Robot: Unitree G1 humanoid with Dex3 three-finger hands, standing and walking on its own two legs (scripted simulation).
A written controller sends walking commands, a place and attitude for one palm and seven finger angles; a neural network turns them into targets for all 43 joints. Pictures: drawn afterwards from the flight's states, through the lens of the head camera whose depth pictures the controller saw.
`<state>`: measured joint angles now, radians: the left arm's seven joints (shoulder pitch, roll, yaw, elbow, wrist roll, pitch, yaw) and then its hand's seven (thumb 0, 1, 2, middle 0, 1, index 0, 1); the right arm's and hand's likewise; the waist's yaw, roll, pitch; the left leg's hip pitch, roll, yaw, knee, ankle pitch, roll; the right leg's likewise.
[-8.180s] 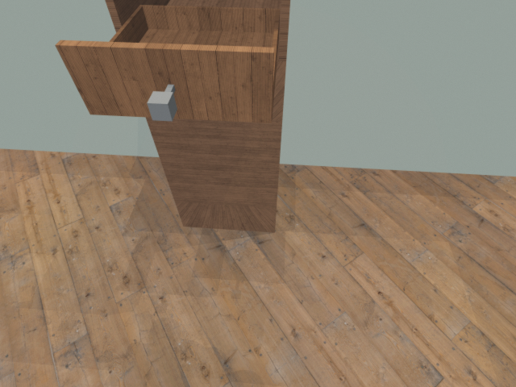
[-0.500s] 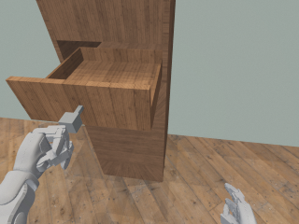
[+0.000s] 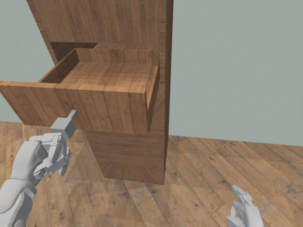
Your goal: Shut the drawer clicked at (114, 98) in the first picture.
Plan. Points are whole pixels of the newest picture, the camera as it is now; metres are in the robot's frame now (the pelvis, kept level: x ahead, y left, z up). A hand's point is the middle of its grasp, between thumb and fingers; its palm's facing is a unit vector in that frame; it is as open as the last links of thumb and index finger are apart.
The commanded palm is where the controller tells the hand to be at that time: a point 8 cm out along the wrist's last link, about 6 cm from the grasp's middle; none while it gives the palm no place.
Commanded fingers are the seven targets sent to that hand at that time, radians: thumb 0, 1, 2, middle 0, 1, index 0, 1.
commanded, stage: bring the fist close to the handle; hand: left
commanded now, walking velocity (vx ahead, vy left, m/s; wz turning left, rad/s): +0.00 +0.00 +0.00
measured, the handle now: (67, 122) +0.32 +0.24 +0.16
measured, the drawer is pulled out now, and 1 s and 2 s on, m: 0.27 0.18 0.07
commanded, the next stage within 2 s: push the drawer shut in 0.06 s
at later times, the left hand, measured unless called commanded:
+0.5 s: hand (67, 148) +0.24 +0.22 +0.15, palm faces +0.01 -1.00 -0.08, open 3.2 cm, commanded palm +0.23 +0.26 +0.16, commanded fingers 0.00 0.90 0.90 -1.40 -1.60 -1.40 -1.60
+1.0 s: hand (82, 125) +0.32 +0.21 +0.15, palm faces +0.00 -1.00 -0.05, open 3.4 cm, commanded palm +0.30 +0.25 +0.16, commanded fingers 0.00 0.90 0.90 -1.40 -1.60 -1.40 -1.60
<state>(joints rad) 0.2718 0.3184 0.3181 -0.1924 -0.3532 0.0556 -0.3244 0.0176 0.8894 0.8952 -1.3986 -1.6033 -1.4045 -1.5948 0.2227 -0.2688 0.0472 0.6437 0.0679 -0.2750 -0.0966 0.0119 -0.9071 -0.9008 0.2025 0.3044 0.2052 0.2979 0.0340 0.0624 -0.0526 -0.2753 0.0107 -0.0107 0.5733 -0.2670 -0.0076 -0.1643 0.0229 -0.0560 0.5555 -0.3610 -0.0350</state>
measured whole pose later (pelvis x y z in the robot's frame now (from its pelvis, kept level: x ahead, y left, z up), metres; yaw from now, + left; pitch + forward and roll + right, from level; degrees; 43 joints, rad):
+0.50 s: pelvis -0.01 +0.01 +0.00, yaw +1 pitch -2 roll +0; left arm 0.09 0.32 0.27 -0.08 -0.31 0.06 -0.30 0.02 0.87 0.93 -1.40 -1.60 -1.41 -1.59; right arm 0.20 -0.25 0.06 0.67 0.07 -0.25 -0.11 0.01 -0.91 -0.90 0.20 0.30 0.21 0.30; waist 0.04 0.06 -0.02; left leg -0.28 0.00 -0.02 0.56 -0.24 0.00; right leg -0.17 0.01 -0.06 0.55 -0.35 -0.03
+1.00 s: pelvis -0.01 +0.01 +0.00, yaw +0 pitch -1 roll +0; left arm -0.22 0.33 0.24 0.24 -0.27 0.04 -0.26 0.03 0.91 0.95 -1.40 -1.60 -1.40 -1.59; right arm 0.21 -0.26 0.07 0.68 0.07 -0.21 -0.11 0.01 -0.91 -0.90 0.20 0.30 0.21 0.30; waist 0.02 0.05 -0.01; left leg -0.29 0.00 -0.01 0.54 -0.23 0.00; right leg -0.19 0.01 -0.05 0.54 -0.33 -0.03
